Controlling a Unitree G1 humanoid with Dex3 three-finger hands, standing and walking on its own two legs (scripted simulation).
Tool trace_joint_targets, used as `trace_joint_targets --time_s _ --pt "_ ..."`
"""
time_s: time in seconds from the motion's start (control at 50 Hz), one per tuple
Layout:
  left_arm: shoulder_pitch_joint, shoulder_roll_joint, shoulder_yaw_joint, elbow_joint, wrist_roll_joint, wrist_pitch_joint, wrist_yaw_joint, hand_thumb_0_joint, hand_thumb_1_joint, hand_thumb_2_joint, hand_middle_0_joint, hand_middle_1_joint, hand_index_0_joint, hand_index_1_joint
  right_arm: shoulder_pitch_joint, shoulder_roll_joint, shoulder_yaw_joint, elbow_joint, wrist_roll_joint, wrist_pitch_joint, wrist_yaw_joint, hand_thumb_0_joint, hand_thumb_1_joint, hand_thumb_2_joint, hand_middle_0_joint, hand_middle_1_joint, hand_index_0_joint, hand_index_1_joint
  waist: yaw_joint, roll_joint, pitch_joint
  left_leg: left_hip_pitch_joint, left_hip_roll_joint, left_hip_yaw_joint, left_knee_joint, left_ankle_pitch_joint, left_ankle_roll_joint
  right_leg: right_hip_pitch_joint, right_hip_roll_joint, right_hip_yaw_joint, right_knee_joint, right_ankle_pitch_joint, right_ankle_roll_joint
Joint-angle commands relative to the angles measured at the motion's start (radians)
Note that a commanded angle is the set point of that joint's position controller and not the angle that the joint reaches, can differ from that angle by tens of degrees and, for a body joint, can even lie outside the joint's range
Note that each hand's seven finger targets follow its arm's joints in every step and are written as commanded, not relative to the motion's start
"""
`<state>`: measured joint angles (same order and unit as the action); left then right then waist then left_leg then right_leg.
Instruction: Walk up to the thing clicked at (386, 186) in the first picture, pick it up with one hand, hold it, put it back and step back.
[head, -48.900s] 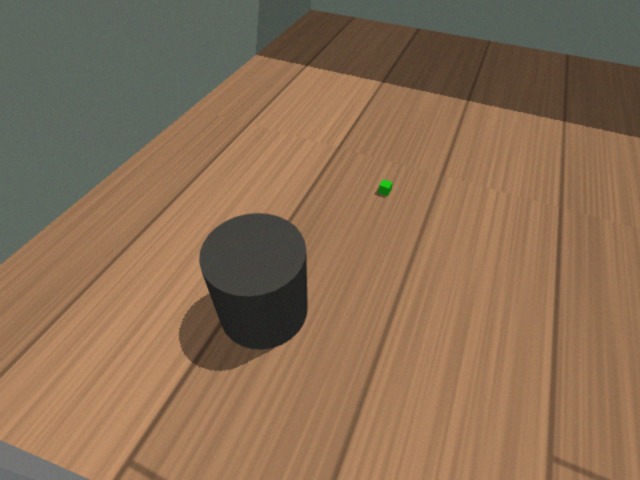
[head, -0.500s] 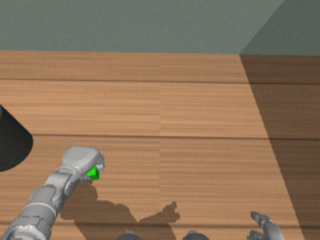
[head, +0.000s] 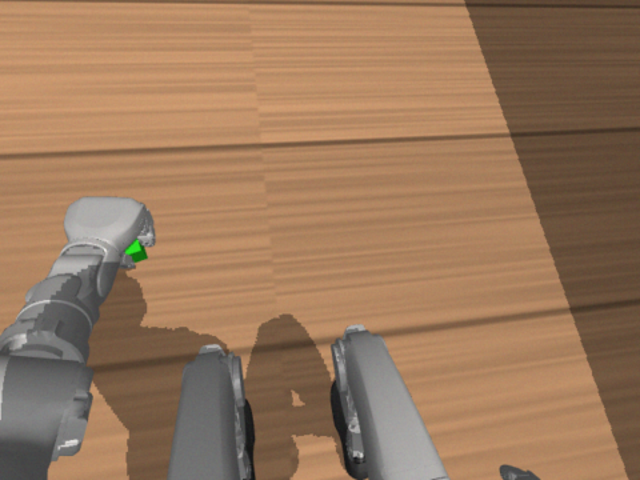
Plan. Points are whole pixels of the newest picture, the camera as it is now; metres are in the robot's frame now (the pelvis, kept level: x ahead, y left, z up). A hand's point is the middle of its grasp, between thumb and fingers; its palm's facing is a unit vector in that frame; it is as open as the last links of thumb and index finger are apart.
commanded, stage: crouch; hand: left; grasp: from above
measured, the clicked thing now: (123, 245) +0.46 +0.23 -0.18
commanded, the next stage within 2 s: lower in 1.14 s
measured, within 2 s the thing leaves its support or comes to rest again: neither
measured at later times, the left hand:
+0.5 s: hand (143, 254) +0.48 +0.23 -0.28, palm faces -0.46 +0.03 -0.89, open 5.0 cm
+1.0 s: hand (155, 260) +0.49 +0.23 -0.35, palm faces -0.47 +0.03 -0.88, open 4.9 cm
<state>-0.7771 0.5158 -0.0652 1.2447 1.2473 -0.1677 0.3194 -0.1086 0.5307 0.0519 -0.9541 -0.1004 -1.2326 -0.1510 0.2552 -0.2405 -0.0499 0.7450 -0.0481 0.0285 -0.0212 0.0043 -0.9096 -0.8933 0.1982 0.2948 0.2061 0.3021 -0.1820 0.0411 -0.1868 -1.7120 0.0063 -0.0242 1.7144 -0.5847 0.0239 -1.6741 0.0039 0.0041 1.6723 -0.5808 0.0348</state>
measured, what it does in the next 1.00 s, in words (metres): lowers itself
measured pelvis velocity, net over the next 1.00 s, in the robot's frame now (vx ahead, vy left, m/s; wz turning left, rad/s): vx -0.01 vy -0.01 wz -0.08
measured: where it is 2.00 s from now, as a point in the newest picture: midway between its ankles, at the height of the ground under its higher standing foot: (298, 456)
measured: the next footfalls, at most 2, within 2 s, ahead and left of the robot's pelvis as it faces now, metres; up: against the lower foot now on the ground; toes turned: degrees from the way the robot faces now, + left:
none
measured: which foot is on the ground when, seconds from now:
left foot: down 0.00-1.00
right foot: down 0.00-1.00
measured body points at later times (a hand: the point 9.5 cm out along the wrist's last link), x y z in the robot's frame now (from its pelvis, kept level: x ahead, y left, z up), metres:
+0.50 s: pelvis +0.01 -0.01 -0.11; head +0.25 +0.04 +0.26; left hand +0.50 +0.23 -0.23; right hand +0.04 -0.29 -0.22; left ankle +0.08 +0.11 -0.50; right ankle +0.08 -0.14 -0.50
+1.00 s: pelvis -0.01 -0.01 -0.18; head +0.25 +0.04 +0.19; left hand +0.51 +0.22 -0.30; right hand -0.01 -0.28 -0.27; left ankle +0.08 +0.11 -0.50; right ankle +0.08 -0.14 -0.50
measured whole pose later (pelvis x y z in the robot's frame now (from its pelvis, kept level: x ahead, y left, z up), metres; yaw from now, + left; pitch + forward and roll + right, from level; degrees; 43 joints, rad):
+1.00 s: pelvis -0.01 -0.01 -0.18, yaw -5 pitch +36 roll -8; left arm -1.03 0.79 0.08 1.48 1.38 -0.30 0.38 -0.12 0.56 0.02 -0.96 -0.04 -1.25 -0.10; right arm 0.20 -0.26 0.06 0.74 -0.14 -0.02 0.13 0.00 -0.92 -0.90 0.20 0.30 0.21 0.30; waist -0.29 -0.02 -0.05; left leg -2.27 0.01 -0.11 2.32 -0.68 0.00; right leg -2.21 0.03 -0.07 2.23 -0.67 0.04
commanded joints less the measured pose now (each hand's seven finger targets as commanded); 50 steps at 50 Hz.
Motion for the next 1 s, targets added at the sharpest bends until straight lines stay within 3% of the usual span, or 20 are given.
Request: trace_joint_targets --time_s 0.0,0.06,0.12,0.18,0.3,0.36,0.38,0.42,0.44,0.46,0.48,0.52,0.54,0.56,0.58,0.6,0.68,0.78,0.82,0.98 --pt "-0.451 0.296 0.084 -0.155 -0.017 -0.025 0.045 0.0 0.965 0.202 -1.289 -0.142 -1.321 -0.114 0.106 -0.221 -0.055 -0.067 -0.014 -0.049 0.004 0.0 -0.904 -0.899 0.199 0.299 0.2 0.299 -0.009 0.128 -0.585 0.362 -0.021 -0.058 -0.158 -0.048 -0.005 0.108 0.016 -0.059 -0.121 -0.001 -0.075" --pt "-0.462 0.312 0.096 -0.138 -0.011 -0.048 0.056 0.0 0.959 0.228 -1.298 -0.139 -1.323 -0.117 0.117 -0.224 -0.044 -0.055 -0.024 -0.06 0.022 0.0 -0.904 -0.9 0.199 0.299 0.2 0.299 -0.013 0.16 -0.618 0.33 -0.023 -0.046 -0.088 -0.014 -0.006 0.063 0.013 -0.06 -0.068 0.018 -0.077" --pt "-0.495 0.333 0.114 -0.135 0.009 -0.07 0.067 0.0 0.941 0.193 -1.273 -0.14 -1.307 -0.109 0.15 -0.234 -0.039 -0.036 -0.038 -0.069 0.042 0.0 -0.909 -0.902 0.199 0.299 0.2 0.299 -0.032 0.198 -0.683 0.363 -0.017 -0.063 -0.022 0.095 -0.014 0.008 0.007 -0.071 0.004 0.088 -0.076" --pt "-0.5 0.382 0.149 -0.135 0.033 -0.084 0.083 0.0 0.907 0.173 -1.261 -0.104 -1.29 -0.079 0.175 -0.236 -0.037 -0.028 -0.049 -0.069 0.063 0.0 -0.913 -0.904 0.199 0.299 0.2 0.299 -0.024 0.241 -0.72 0.369 -0.018 -0.055 0.027 0.174 -0.016 -0.007 0.009 -0.08 0.048 0.137 -0.076" --pt "-0.532 0.384 0.157 -0.111 0.06 -0.095 0.098 0.0 0.888 0.201 -1.257 -0.109 -1.28 -0.089 0.197 -0.241 -0.037 -0.012 -0.068 -0.067 0.101 0.0 -0.92 -0.906 0.199 0.299 0.2 0.299 -0.043 0.31 -0.719 0.379 -0.013 -0.051 0.116 0.274 -0.024 -0.073 0.008 -0.091 0.124 0.189 -0.075" --pt "-0.526 0.367 0.147 -0.072 0.061 -0.096 0.101 0.0 0.861 0.205 -1.239 -0.104 -1.258 -0.087 0.194 -0.24 -0.034 -0.012 -0.074 -0.064 0.115 0.0 -0.922 -0.907 0.199 0.3 0.199 0.3 -0.056 0.264 -0.697 0.31 -0.016 -0.03 0.169 0.256 -0.01 -0.067 0.02 -0.089 0.132 0.205 -0.069" --pt "-0.566 0.389 0.153 -0.11 0.057 -0.104 0.099 0.0 0.869 0.21 -1.24 -0.118 -1.262 -0.099 0.197 -0.238 -0.035 -0.011 -0.074 -0.062 0.12 0.0 -0.923 -0.907 0.199 0.3 0.2 0.3 -0.061 0.271 -0.695 0.285 -0.015 -0.026 0.18 0.248 -0.007 -0.053 0.022 -0.088 0.138 0.21 -0.069" --pt "-0.531 0.423 0.174 -0.071 0.064 -0.102 0.095 0.0 0.888 0.237 -1.257 -0.118 -1.274 -0.103 0.203 -0.245 -0.035 -0.007 -0.078 -0.062 0.127 0.0 -0.921 -0.906 0.199 0.3 0.2 0.3 -0.053 0.266 -0.674 0.269 -0.013 -0.031 0.199 0.249 -0.01 -0.073 0.018 -0.094 0.163 0.202 -0.069" --pt "-0.516 0.374 0.143 -0.022 0.06 -0.098 0.091 0.0 0.878 0.23 -1.241 -0.128 -1.262 -0.109 0.184 -0.243 -0.031 -0.018 -0.078 -0.061 0.13 0.0 -0.92 -0.906 0.199 0.3 0.2 0.3 -0.06 0.269 -0.655 0.236 -0.016 -0.023 0.211 0.229 -0.005 -0.08 0.024 -0.092 0.166 0.198 -0.069" --pt "-0.539 0.385 0.151 -0.052 0.055 -0.102 0.09 0.0 0.867 0.226 -1.231 -0.128 -1.252 -0.108 0.189 -0.243 -0.031 -0.017 -0.08 -0.061 0.134 0.0 -0.921 -0.906 0.199 0.3 0.2 0.3 -0.066 0.247 -0.662 0.241 -0.013 -0.033 0.214 0.231 -0.005 -0.089 0.024 -0.098 0.173 0.195 -0.068" --pt "-0.586 0.45 0.179 -0.104 0.064 -0.111 0.094 0.0 0.868 0.226 -1.221 -0.147 -1.246 -0.123 0.199 -0.25 -0.035 -0.001 -0.081 -0.059 0.134 0.0 -0.919 -0.906 0.199 0.3 0.2 0.3 -0.061 0.27 -0.667 0.228 -0.012 -0.026 0.23 0.233 -0.003 -0.088 0.025 -0.096 0.184 0.207 -0.068" --pt "-0.575 0.439 0.17 -0.084 0.062 -0.115 0.087 0.0 0.873 0.219 -1.237 -0.122 -1.257 -0.103 0.2 -0.244 -0.029 -0.006 -0.083 -0.058 0.142 0.0 -0.922 -0.907 0.199 0.3 0.2 0.3 -0.061 0.255 -0.673 0.205 -0.014 -0.022 0.255 0.247 0.001 -0.069 0.032 -0.096 0.199 0.227 -0.066" --pt "-0.526 0.426 0.163 -0.011 0.069 -0.113 0.083 0.0 0.88 0.242 -1.239 -0.15 -1.261 -0.13 0.197 -0.248 -0.026 -0.009 -0.082 -0.056 0.146 0.0 -0.925 -0.908 0.199 0.3 0.199 0.3 -0.059 0.242 -0.652 0.187 -0.014 -0.022 0.258 0.237 0.0 -0.073 0.033 -0.096 0.208 0.219 -0.067" --pt "-0.574 0.47 0.189 -0.082 0.068 -0.126 0.085 0.0 0.899 0.243 -1.243 -0.152 -1.266 -0.13 0.196 -0.248 -0.025 -0.013 -0.084 -0.055 0.148 0.0 -0.92 -0.906 0.199 0.3 0.2 0.3 -0.066 0.238 -0.666 0.164 -0.013 -0.021 0.272 0.249 0.003 -0.057 0.034 -0.1 0.216 0.242 -0.063" --pt "-0.508 0.44 0.166 0.037 0.072 -0.117 0.08 0.0 0.885 0.238 -1.239 -0.143 -1.26 -0.122 0.183 -0.25 -0.019 -0.012 -0.083 -0.052 0.149 0.0 -0.921 -0.907 0.199 0.3 0.2 0.3 -0.062 0.219 -0.638 0.128 -0.015 -0.017 0.28 0.213 0.007 -0.063 0.037 -0.097 0.22 0.217 -0.063" --pt "-0.574 0.465 0.181 -0.05 0.065 -0.128 0.08 0.0 0.909 0.227 -1.248 -0.143 -1.273 -0.119 0.193 -0.252 -0.024 -0.009 -0.086 -0.052 0.15 0.0 -0.92 -0.906 0.199 0.3 0.199 0.3 -0.071 0.226 -0.654 0.131 -0.013 -0.022 0.287 0.218 0.006 -0.075 0.036 -0.102 0.23 0.219 -0.063" --pt "-0.545 0.459 0.165 0.069 0.087 -0.128 0.085 0.0 0.907 0.167 -1.242 -0.128 -1.274 -0.097 0.165 -0.261 -0.009 -0.019 -0.086 -0.05 0.151 0.0 -0.92 -0.906 0.199 0.3 0.2 0.3 -0.069 0.24 -0.588 0.077 -0.014 -0.023 0.296 0.127 0.004 -0.14 0.042 -0.113 0.254 0.143 -0.068" --pt "-0.647 0.529 0.189 0.003 0.099 -0.138 0.099 0.0 0.902 0.172 -1.228 -0.136 -1.261 -0.103 0.169 -0.275 0.003 -0.011 -0.09 -0.05 0.15 0.0 -0.917 -0.905 0.2 0.3 0.2 0.3 -0.083 0.315 -0.614 0.105 -0.009 -0.039 0.314 0.131 -0.006 -0.191 0.043 -0.131 0.306 0.143 -0.073" --pt "-0.653 0.522 0.186 0.017 0.096 -0.136 0.107 0.0 0.924 0.161 -1.234 -0.147 -1.273 -0.109 0.17 -0.275 0.012 -0.015 -0.094 -0.054 0.149 0.0 -0.918 -0.905 0.199 0.3 0.2 0.3 -0.1 0.299 -0.604 0.089 -0.009 -0.041 0.327 0.103 -0.005 -0.199 0.04 -0.133 0.314 0.13 -0.069" --pt "-0.666 0.56 0.183 0.062 0.106 -0.129 0.127 0.0 0.871 0.155 -1.225 -0.097 -1.249 -0.072 0.153 -0.281 0.041 -0.005 -0.102 -0.059 0.139 0.0 -0.919 -0.905 0.2 0.3 0.2 0.3 -0.11 0.342 -0.589 0.033 -0.012 -0.027 0.372 0.068 -0.005 -0.231 0.045 -0.14 0.351 0.114 -0.071"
